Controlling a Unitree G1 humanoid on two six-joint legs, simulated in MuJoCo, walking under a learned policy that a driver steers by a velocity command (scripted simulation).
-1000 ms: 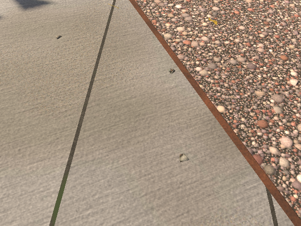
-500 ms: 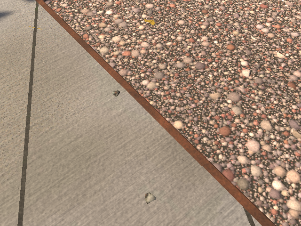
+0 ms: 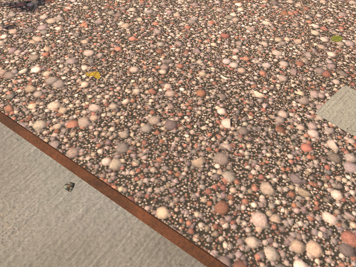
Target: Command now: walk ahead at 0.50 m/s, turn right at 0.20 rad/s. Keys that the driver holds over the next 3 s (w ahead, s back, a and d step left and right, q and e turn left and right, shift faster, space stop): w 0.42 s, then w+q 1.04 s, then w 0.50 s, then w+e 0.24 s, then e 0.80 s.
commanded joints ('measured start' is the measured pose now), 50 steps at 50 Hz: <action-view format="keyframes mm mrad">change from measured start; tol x32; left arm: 1 -51 29 0 -84 10 -21 -6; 50 -9 110 27 20 26 -69 -5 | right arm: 1 -34 -158 -34 -50 11 -16 -6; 50 -77 -166 -47 -174 8 24 1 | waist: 1 11 126 1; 16 155 -206 -397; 50 53 78 -67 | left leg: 1 80 269 -243 -218 159 197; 13 163 248 -77 59 526 88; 17 -594 83 -116 902 -329 -9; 31 -442 142 -77 313 330 -29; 38 -467 80 19 198 107 46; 41 8 -6 42 169 102 137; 43 590 356 -782 0 -68 392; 50 18 200 -350 -131 284 279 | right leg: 1 -117 -59 6 -154 110 11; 13 318 47 -96 -595 244 -79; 16 964 -347 658 -729 -12 -319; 23 398 -177 151 -905 276 -233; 35 606 -207 -132 -910 416 -161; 40 680 -205 -211 -545 1035 -98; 42 150 -62 -246 60 609 -1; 43 -105 114 -74 282 -228 25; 50 -18 -54 20 -70 44 41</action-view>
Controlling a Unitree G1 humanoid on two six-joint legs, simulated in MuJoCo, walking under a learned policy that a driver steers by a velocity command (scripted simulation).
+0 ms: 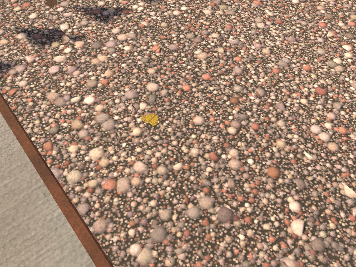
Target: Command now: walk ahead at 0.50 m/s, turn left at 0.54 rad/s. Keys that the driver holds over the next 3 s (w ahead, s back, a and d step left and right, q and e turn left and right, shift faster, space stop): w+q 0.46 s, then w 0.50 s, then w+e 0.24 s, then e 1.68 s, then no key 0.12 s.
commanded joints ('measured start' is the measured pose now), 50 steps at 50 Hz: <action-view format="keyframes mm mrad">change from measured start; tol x32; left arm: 1 10 91 30 -62 12 2 9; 50 158 40 16 83 -23 34 4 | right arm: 1 -5 -150 -43 -66 2 -20 -22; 18 347 -63 -6 -38 44 -3 -55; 37 -311 10 9 -174 18 -21 12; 42 165 -179 -68 -53 -11 -13 -15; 50 -39 -52 -23 -15 -15 -41 -10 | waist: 1 22 56 -86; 14 -12 109 -59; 18 29 -347 -349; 37 101 -54 36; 44 -127 165 -459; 50 34 84 -85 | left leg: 1 92 249 -273 -200 255 210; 14 99 202 -427 143 -102 83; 17 -374 -20 -205 907 -616 -51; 19 -613 100 -155 1054 -354 -84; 38 -334 128 59 96 84 -41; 41 123 73 87 33 116 39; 43 776 504 -605 14 32 270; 50 149 333 -201 -266 131 162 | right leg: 1 -81 -20 19 -148 131 46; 7 69 58 24 -523 543 58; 15 288 11 66 -665 345 -28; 17 831 -292 458 -538 489 -161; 18 874 -415 765 -674 44 -255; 23 400 -181 253 -810 265 -150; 41 550 -144 -83 -505 1061 -112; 43 -81 93 -67 135 -144 -26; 50 -75 -77 10 62 53 6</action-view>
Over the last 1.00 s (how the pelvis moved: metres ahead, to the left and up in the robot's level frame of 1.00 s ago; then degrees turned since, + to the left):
0.54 0.00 -0.01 15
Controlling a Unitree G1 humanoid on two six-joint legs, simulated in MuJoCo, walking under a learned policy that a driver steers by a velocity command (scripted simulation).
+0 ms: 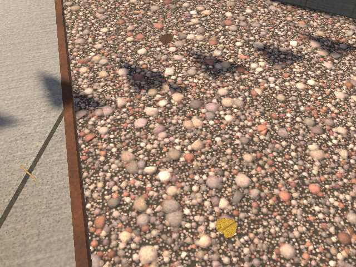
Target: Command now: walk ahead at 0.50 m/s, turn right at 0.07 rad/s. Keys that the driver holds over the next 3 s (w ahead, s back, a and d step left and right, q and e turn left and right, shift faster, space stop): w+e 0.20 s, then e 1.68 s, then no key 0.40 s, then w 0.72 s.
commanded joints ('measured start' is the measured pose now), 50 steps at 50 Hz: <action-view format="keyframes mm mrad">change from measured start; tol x32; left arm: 1 60 47 16 -40 1 18 7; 50 -107 100 61 -303 -6 142 29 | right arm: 1 -5 -100 -30 -33 -1 -37 -1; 50 -81 -152 -38 -85 -11 62 -75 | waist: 1 18 97 -43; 14 -61 89 33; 20 74 -121 -512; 50 -18 184 -91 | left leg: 1 88 287 -240 -264 135 186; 11 174 270 33 -263 192 100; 17 241 250 102 261 687 -7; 19 -333 -17 10 930 -549 -136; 20 -370 18 -148 1008 -531 -112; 40 -54 31 -147 64 -52 -114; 43 147 445 -568 -107 333 164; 50 158 292 -191 -59 343 123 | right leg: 1 -121 -68 40 -41 76 26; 15 -102 49 -55 -556 323 -43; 17 167 123 -82 -619 343 -96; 19 785 -279 586 -622 850 -407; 26 185 -90 302 -817 570 -265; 37 172 -28 409 -778 212 -203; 41 151 42 428 -644 233 -128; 43 -146 256 127 -260 -291 -13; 50 -164 131 19 -10 -41 108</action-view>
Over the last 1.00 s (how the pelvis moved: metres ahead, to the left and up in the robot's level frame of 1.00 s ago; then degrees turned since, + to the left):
0.53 0.07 -0.04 22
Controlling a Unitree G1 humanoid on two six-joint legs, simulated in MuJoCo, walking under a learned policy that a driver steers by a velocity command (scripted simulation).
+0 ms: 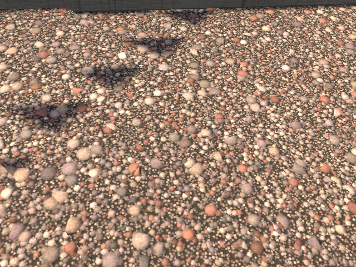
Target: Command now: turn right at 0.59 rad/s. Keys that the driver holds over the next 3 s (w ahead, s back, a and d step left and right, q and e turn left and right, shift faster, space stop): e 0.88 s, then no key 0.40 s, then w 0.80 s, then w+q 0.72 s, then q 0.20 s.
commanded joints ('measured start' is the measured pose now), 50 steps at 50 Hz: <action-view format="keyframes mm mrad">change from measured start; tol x16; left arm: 1 -30 29 5 -92 -8 -4 -4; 13 93 222 52 -126 37 -32 -30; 50 -23 20 -9 -106 11 -9 -1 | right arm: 1 -14 -156 -43 -63 0 5 -14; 50 -45 -192 -48 -57 9 15 21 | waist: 1 -15 225 -94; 10 29 240 -122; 13 41 -263 -121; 16 19 -49 -99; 36 -25 -92 -132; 38 60 287 -133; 50 -25 225 -96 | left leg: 1 203 216 -125 -116 402 207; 10 117 259 -23 17 312 147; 13 -403 -20 28 633 -474 -64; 20 -351 -10 -72 670 -146 -72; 34 -73 -77 -98 124 -148 -48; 36 77 -61 -80 -89 41 -19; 39 196 387 -502 -162 449 304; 50 224 226 -129 -126 384 247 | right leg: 1 -69 -49 -58 -47 34 32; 10 304 -50 -177 -620 200 -83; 13 515 -467 436 -751 889 -417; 20 478 -274 228 -760 702 -302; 28 411 -241 343 -757 451 -302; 35 392 -191 457 -677 536 -269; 39 -7 54 119 -114 -248 -51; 43 -48 -23 57 135 -32 20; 50 94 -78 -47 -235 -43 28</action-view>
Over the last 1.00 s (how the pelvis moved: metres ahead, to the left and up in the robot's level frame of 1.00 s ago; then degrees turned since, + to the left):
0.32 -0.05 0.00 -32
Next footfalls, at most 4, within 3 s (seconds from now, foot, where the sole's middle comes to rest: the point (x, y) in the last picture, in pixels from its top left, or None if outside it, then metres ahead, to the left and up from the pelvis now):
0.22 right None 0.01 -0.13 -0.78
0.74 left None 0.09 0.07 -0.78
1.14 right None -0.08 -0.14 -0.78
1.54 left None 0.07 0.03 -0.78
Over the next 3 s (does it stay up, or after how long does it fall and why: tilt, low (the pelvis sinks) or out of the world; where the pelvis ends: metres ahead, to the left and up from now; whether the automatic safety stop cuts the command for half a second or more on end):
stays up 0.65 -0.52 -0.08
